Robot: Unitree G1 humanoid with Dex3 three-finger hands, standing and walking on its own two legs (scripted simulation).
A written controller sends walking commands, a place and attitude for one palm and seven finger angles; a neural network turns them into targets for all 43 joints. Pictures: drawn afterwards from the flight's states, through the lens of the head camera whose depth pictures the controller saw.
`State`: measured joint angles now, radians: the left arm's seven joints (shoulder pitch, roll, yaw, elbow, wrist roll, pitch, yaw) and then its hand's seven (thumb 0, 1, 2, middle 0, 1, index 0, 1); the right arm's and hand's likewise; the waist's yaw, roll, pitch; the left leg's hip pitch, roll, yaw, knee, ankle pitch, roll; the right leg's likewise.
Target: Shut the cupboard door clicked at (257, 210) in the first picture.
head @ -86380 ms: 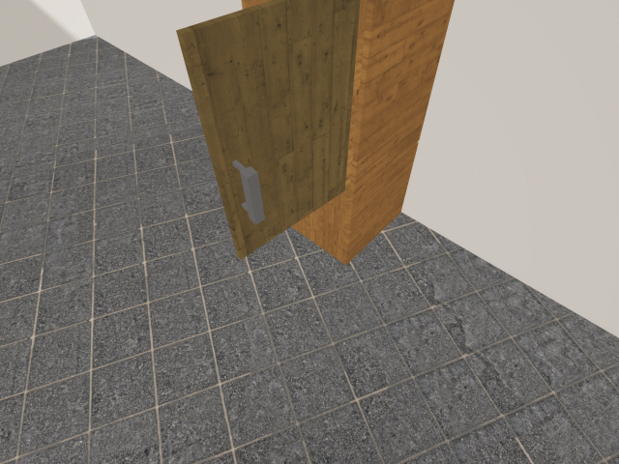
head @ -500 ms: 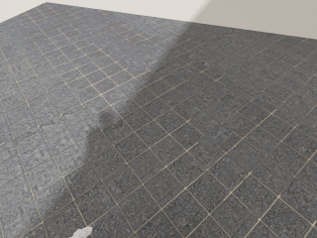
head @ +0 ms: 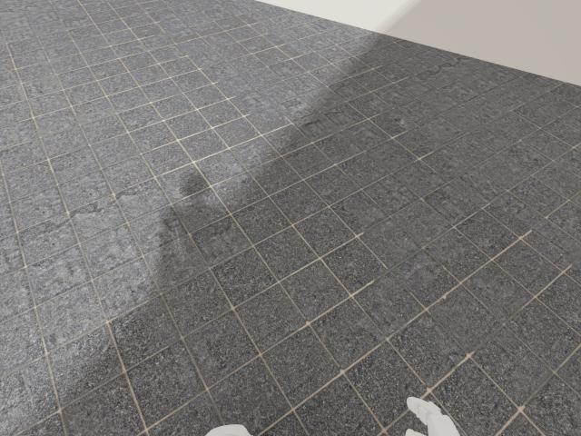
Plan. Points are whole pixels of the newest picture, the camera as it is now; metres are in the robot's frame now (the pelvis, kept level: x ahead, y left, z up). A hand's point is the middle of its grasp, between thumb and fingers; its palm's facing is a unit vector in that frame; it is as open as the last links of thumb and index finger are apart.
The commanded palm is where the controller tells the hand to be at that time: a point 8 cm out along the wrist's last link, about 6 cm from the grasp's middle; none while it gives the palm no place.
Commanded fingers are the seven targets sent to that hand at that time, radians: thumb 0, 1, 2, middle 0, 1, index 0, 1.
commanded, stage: turn to face it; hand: left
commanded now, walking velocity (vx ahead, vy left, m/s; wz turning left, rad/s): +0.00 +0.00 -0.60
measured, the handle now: out of the picture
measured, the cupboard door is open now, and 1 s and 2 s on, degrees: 9 9 9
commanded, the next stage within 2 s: none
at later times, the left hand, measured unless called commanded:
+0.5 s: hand (185, 412) +0.16 +0.19 -0.16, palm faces -0.22 -0.94 -0.26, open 7.4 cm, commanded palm none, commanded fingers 0.00 0.90 0.90 -0.20 -0.30 -0.20 -0.30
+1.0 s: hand (273, 344) +0.28 +0.07 -0.15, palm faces -0.57 -0.77 -0.27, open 7.4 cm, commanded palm none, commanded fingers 0.00 0.90 0.90 -0.20 -0.30 -0.20 -0.30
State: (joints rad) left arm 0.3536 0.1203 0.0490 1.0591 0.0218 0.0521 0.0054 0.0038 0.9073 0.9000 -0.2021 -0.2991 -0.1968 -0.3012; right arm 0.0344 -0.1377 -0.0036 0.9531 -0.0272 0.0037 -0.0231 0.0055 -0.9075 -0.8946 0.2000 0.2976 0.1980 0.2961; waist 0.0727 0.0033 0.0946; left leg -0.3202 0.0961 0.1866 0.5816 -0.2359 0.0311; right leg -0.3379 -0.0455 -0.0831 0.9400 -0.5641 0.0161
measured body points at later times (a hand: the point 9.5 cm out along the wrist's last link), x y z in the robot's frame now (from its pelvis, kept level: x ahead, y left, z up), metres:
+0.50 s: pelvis +0.05 +0.00 +0.00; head +0.10 -0.01 +0.45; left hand +0.17 +0.24 -0.14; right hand +0.07 -0.29 -0.12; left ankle +0.08 +0.12 -0.72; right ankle +0.01 -0.12 -0.73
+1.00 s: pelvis +0.05 -0.03 +0.00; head +0.09 -0.08 +0.44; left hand +0.31 +0.11 -0.13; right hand -0.07 -0.27 -0.16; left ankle +0.09 +0.11 -0.67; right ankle -0.02 -0.11 -0.73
